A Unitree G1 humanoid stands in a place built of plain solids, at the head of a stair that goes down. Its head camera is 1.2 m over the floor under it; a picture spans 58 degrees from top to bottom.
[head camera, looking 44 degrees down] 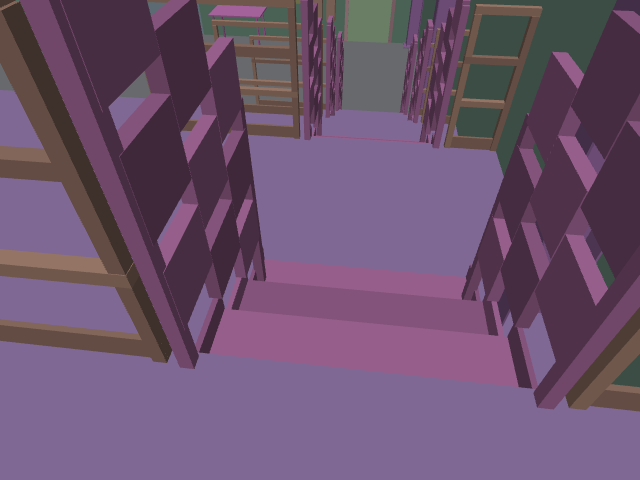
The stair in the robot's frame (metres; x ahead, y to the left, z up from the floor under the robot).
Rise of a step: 0.18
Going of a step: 0.30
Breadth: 1.12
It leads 7 degrees to the right of straight ahead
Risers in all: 4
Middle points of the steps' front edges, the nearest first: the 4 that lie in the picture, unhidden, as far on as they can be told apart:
0.68 -0.12 0.00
0.97 -0.16 -0.17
1.27 -0.20 -0.35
1.57 -0.23 -0.52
